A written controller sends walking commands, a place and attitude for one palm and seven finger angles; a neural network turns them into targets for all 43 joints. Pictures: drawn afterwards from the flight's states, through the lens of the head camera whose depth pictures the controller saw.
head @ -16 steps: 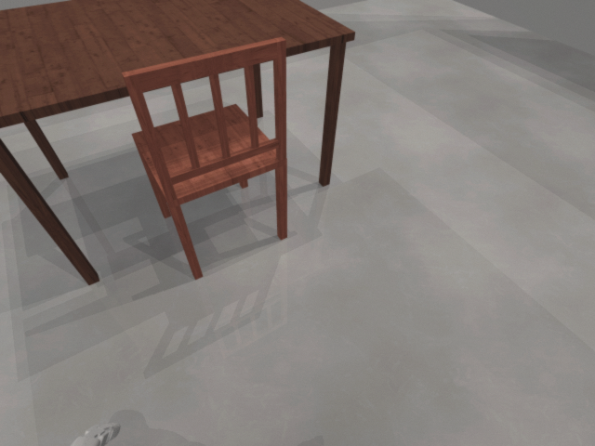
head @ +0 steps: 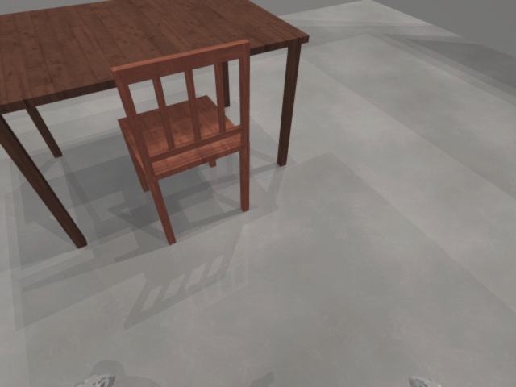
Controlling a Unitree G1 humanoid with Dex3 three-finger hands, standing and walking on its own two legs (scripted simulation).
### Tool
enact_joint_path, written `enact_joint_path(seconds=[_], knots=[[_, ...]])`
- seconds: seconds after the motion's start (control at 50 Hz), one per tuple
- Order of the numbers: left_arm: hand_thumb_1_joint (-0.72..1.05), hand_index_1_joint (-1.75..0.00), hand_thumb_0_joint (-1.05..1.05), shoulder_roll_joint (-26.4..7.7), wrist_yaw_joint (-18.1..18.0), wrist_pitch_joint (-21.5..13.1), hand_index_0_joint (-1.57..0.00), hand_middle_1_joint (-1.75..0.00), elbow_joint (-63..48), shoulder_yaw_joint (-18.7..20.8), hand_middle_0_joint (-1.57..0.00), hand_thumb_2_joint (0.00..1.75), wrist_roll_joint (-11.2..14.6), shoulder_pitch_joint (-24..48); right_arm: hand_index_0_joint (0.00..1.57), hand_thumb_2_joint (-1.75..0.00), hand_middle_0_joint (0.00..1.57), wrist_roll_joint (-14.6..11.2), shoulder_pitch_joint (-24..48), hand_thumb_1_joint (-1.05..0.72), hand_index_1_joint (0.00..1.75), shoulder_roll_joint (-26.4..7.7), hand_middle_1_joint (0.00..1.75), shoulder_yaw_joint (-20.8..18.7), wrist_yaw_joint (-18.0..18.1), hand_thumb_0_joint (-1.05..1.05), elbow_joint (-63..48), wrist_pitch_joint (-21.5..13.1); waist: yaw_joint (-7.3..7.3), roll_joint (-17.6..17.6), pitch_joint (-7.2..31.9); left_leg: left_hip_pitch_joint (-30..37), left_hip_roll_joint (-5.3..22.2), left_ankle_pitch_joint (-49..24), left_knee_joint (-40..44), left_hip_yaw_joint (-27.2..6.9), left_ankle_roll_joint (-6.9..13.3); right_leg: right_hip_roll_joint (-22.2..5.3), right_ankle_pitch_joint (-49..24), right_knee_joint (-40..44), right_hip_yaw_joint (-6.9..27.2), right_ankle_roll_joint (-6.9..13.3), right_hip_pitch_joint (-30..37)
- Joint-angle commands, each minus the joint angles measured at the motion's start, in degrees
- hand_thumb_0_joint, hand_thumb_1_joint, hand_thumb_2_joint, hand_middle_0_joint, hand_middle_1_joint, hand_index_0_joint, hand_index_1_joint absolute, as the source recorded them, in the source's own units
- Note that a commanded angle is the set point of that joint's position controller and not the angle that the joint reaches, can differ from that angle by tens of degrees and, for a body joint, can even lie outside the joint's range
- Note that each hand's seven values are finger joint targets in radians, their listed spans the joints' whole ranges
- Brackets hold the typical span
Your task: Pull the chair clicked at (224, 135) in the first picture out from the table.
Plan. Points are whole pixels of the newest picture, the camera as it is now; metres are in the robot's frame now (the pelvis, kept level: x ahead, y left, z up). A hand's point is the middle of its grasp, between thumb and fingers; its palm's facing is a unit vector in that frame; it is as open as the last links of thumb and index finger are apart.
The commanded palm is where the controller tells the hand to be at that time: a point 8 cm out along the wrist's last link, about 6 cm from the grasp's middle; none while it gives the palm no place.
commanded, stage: stand and wait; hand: left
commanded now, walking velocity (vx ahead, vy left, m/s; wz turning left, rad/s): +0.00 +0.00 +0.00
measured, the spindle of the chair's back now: (193, 107) +0.96 +0.27 -0.11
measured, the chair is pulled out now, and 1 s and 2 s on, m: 0.00 0.00 0.00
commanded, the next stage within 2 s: look at it before walking up in 0.78 s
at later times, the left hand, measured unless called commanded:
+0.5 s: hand out of the picture +0.05 +0.24 -0.15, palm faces -0.03 -0.94 -0.34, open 7.4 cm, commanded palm none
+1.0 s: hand out of the picture +0.04 +0.23 -0.15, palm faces -0.04 -0.94 -0.33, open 7.4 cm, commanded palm none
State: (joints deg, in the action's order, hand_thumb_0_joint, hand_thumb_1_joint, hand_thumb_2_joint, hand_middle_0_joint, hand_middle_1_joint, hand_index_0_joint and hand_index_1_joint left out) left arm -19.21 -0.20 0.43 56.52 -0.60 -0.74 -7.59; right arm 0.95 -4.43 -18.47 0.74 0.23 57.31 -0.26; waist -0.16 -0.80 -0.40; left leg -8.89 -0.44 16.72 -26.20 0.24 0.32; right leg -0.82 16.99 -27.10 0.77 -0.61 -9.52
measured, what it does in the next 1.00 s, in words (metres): stands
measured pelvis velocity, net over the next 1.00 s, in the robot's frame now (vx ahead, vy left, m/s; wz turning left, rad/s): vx -0.03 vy -0.01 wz -0.01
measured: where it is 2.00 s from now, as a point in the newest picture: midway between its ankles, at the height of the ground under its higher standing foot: outside the picture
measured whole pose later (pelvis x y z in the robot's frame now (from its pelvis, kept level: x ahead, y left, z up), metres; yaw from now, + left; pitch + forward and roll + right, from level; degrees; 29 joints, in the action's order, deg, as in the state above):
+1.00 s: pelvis -0.03 -0.01 +0.01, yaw +0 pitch -1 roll +0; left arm -19.3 0.1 -0.1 62.1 -0.4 -0.8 -8.4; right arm 0.5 -7.3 -19.0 0.6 -0.1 64.2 -0.3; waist 0.3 -0.4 -1.5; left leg -8.3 0.7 11.8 -21.3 0.3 -0.6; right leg 0.2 12.0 -22.2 0.8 0.2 -9.1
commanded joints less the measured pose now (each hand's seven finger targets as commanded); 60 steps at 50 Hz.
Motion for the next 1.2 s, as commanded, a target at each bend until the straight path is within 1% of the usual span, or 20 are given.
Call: enact_joint_path(seconds=[0.0, 0.02, 0.12, 0.22, 0.28, 0.3, 0.42, 0.5, 0.52, 0.6, 0.62, 0.66, 0.74, 0.76, 0.82, 0.84, 0.92, 1.02, 1.08, 1.18], knots=[[0.90, -0.30, 0.00, -11.78, -0.91, -1.49, -0.20, -0.30, -3.20, 2.81, -0.20, 0.90, 0.13, 2.13, 0.20, -0.90, 0.20, -0.09, 2.18, -0.90, 0.30, -11.61, 0.30, -3.25, 1.02, 0.00, -3.21, -1.60, 0.13, 0.70, 5.39, 3.24, 6.54, -20.93, 2.87, -4.27, 2.10, -5.75, -20.57, 2.94, 4.09, 2.65, 1.99], [0.90, -0.30, 0.00, -11.78, -0.87, -1.49, -0.20, -0.30, -2.91, 2.77, -0.20, 0.90, 0.18, 2.18, 0.20, -0.90, 0.20, -0.12, 2.02, -0.90, 0.30, -11.86, 0.30, -3.17, 1.03, 0.00, -2.99, -1.60, 0.23, 1.20, 5.53, 3.18, 6.57, -20.69, 3.11, -4.27, 2.02, -5.69, -20.39, 3.11, 4.17, 2.65, 2.18], [0.90, -0.30, 0.00, -11.69, -0.75, -1.43, -0.20, -0.30, -1.76, 2.70, -0.20, 0.90, 0.21, 2.00, 0.20, -0.90, 0.20, -0.24, 1.81, -0.90, 0.30, -11.76, 0.30, -2.98, 1.00, 0.00, -1.68, -1.52, 0.00, 1.00, 3.33, 2.06, 6.59, -17.23, 4.59, -4.52, 1.91, -5.70, -17.39, 4.61, 4.55, 2.59, 1.71], [0.90, -0.30, 0.00, -11.77, -0.66, -1.51, -0.20, -0.30, -0.45, 2.62, -0.20, 0.90, 0.23, 1.83, 0.20, -0.90, 0.20, -0.31, 1.12, -0.90, 0.30, -11.87, 0.30, -2.85, 0.91, 0.00, -0.33, -1.47, 0.08, 0.34, 2.92, 1.92, 6.58, -14.50, 5.63, -4.95, 1.77, -5.84, -15.15, 5.93, 5.02, 2.58, 1.68], [0.90, -0.30, 0.00, -11.80, -0.64, -1.51, -0.20, -0.30, 0.08, 2.54, -0.20, 0.90, 0.23, 1.87, 0.20, -0.90, 0.20, -0.37, 0.90, -0.90, 0.30, -11.94, 0.30, -2.74, 0.82, 0.00, 0.45, -1.48, -0.02, 1.08, 2.42, 1.49, 6.65, -13.12, 6.23, -5.04, 1.75, -5.83, -13.44, 6.56, 5.19, 2.55, 1.53], [0.90, -0.30, 0.00, -11.76, -0.62, -1.56, -0.20, -0.30, 0.45, 2.52, -0.20, 0.90, 0.24, 1.72, 0.20, -0.90, 0.20, -0.35, 0.94, -0.90, 0.30, -11.83, 0.30, -2.72, 0.80, 0.00, 0.77, -1.47, -0.05, 0.70, 2.31, 1.58, 6.67, -12.65, 6.40, -4.96, 1.70, -5.90, -13.15, 6.86, 5.32, 2.57, 1.31], [0.90, -0.30, 0.00, -11.92, -0.60, -1.72, -0.20, -0.30, 1.19, 2.42, -0.20, 0.90, 0.26, 1.82, 0.20, -0.90, 0.20, -0.42, 0.20, -0.90, 0.30, -11.97, 0.30, -2.63, 0.72, 0.00, 1.87, -1.54, 0.08, 0.22, 2.53, 1.67, 6.81, -12.23, 6.94, -5.07, 1.51, -5.94, -12.64, 7.56, 5.72, 2.59, 1.44], [0.90, -0.30, 0.00, -11.78, -0.60, -1.71, -0.20, -0.30, 1.50, 2.37, -0.20, 0.90, 0.23, 1.96, 0.20, -0.90, 0.20, -0.36, 0.22, -0.90, 0.30, -11.92, 0.30, -2.60, 0.68, 0.00, 2.34, -1.52, 0.03, 0.25, 1.31, 1.29, 6.78, -11.35, 7.42, -5.21, 1.42, -5.86, -11.30, 8.04, 5.95, 2.59, 0.45], [0.90, -0.30, 0.00, -11.72, -0.58, -1.73, -0.20, -0.30, 1.53, 2.37, -0.20, 0.90, 0.21, 1.88, 0.20, -0.90, 0.20, -0.34, 0.05, -0.90, 0.30, -11.99, 0.30, -2.60, 0.67, 0.00, 2.36, -1.56, 0.09, 0.66, 1.74, 1.44, 6.83, -11.53, 7.48, -5.27, 1.44, -5.84, -11.38, 8.04, 6.01, 2.61, 0.55], [0.90, -0.30, 0.00, -11.72, -0.56, -1.69, -0.20, -0.30, 1.53, 2.36, -0.20, 0.90, 0.14, 2.08, 0.20, -0.90, 0.20, -0.35, -0.11, -0.90, 0.30, -11.82, 0.30, -2.59, 0.57, 0.00, 2.66, -1.53, 0.03, 0.09, 0.87, 0.90, 6.84, -9.97, 8.02, -5.37, 1.40, -5.74, -9.04, 8.67, 6.05, 2.48, -0.09], [0.90, -0.30, 0.00, -11.61, -0.54, -1.66, -0.20, -0.30, 1.63, 2.34, -0.20, 0.90, 0.13, 2.17, 0.20, -0.90, 0.20, -0.33, -0.03, -0.90, 0.30, -11.95, 0.30, -2.58, 0.59, 0.00, 2.78, -1.52, 0.10, 0.65, 0.49, 0.84, 6.81, -9.59, 8.21, -5.44, 1.35, -5.60, -8.48, 8.75, 6.33, 2.48, -0.49], [0.90, -0.30, 0.00, -11.73, -0.54, -1.71, -0.20, -0.30, 1.60, 2.37, -0.20, 0.90, 0.07, 1.83, 0.20, -0.90, 0.20, -0.41, -0.11, -0.90, 0.30, -11.86, 0.30, -2.64, 0.54, 0.00, 2.64, -1.47, 0.01, 0.34, 0.81, 0.96, 6.80, -9.15, 7.99, -5.45, 1.41, -5.64, -7.68, 9.08, 6.37, 2.47, -0.75], [0.90, -0.30, 0.00, -11.55, -0.47, -1.72, -0.20, -0.30, 1.71, 2.36, -0.20, 0.90, 0.08, 2.12, 0.20, -0.90, 0.20, -0.35, -0.34, -0.90, 0.30, -11.84, 0.30, -2.64, 0.53, 0.00, 2.84, -1.54, 0.13, 0.68, 0.70, 0.74, 6.81, -9.01, 8.23, -5.48, 1.31, -5.55, -7.51, 9.16, 6.57, 2.43, -0.81], [0.90, -0.30, 0.00, -11.73, -0.50, -1.76, -0.20, -0.30, 1.57, 2.43, -0.20, 0.90, 0.03, 1.97, 0.20, -0.90, 0.20, -0.40, -0.48, -0.90, 0.30, -11.83, 0.30, -2.66, 0.49, 0.00, 2.78, -1.52, 0.13, 0.72, 1.33, 0.85, 6.80, -9.35, 8.03, -5.59, 1.34, -5.59, -7.66, 9.04, 6.42, 2.49, -0.49], [0.90, -0.30, 0.00, -11.52, -0.50, -1.86, -0.20, -0.30, 1.72, 2.40, -0.20, 0.90, 0.11, 1.79, 0.20, -0.90, 0.20, -0.36, -0.54, -0.90, 0.30, -11.83, 0.30, -2.63, 0.56, 0.00, 2.87, -1.72, 0.17, 0.53, 2.80, 1.91, 7.01, -11.79, 7.68, -5.40, 1.32, -5.68, -10.87, 8.43, 6.18, 2.47, 0.40], [0.90, -0.30, 0.00, -11.51, -0.51, -1.87, -0.20, -0.30, 1.78, 2.36, -0.20, 0.90, 0.16, 1.76, 0.20, -0.90, 0.20, -0.41, -0.57, -0.90, 0.30, -11.93, 0.30, -2.58, 0.58, 0.00, 2.94, -1.77, 0.17, 1.10, 3.25, 2.18, 7.16, -12.49, 7.74, -5.33, 1.34, -5.76, -11.82, 8.24, 6.06, 2.46, 0.90], [0.90, -0.30, 0.00, -11.40, -0.52, -1.78, -0.20, -0.30, 2.01, 2.29, -0.20, 0.90, 0.11, 1.73, 0.20, -0.90, 0.20, -0.46, -0.25, -0.90, 0.30, -11.73, 0.30, -2.59, 0.58, 0.00, 2.99, -1.62, 0.04, 0.73, 1.40, 1.38, 7.13, -11.09, 8.18, -5.44, 1.38, -5.69, -10.54, 8.74, 6.09, 2.38, 0.00], [0.90, -0.30, 0.00, -11.48, -0.52, -1.82, -0.20, -0.30, 2.08, 2.27, -0.20, 0.90, 0.12, 1.41, 0.20, -0.90, 0.20, -0.43, -0.43, -0.90, 0.30, -11.91, 0.30, -2.55, 0.58, 0.00, 3.17, -1.67, 0.12, 1.31, 2.40, 2.17, 7.19, -11.94, 8.07, -5.30, 1.31, -5.62, -11.38, 8.51, 6.01, 2.34, 0.37], [0.90, -0.30, 0.00, -11.60, -0.56, -1.86, -0.20, -0.30, 2.11, 2.27, -0.20, 0.90, 0.09, 1.35, 0.20, -0.90, 0.20, -0.52, -0.39, -0.90, 0.30, -11.83, 0.30, -2.57, 0.60, 0.00, 3.08, -1.64, 0.20, 0.48, 2.63, 2.48, 7.23, -12.81, 7.80, -5.23, 1.33, -5.76, -12.70, 8.42, 6.00, 2.35, 0.62], [0.90, -0.30, 0.00, -11.54, -0.60, -1.89, -0.20, -0.30, 2.24, 2.33, -0.20, 0.90, 0.07, 1.42, 0.20, -0.90, 0.20, -0.47, -0.11, -0.90, 0.30, -11.83, 0.30, -2.57, 0.60, 0.00, 3.20, -1.61, 0.11, 0.85, 2.15, 2.45, 7.20, -13.06, 8.06, -5.16, 1.25, -5.71, -13.13, 8.46, 6.11, 2.37, 0.59]])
